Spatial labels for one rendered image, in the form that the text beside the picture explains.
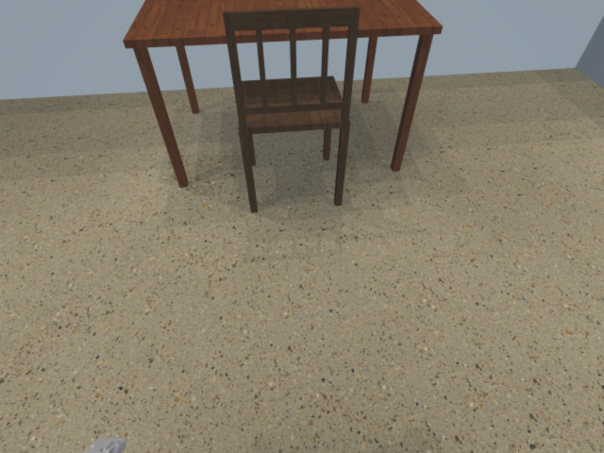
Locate chair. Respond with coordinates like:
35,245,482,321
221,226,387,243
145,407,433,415
223,6,361,213

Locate table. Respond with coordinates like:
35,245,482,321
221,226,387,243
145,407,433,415
123,0,443,188

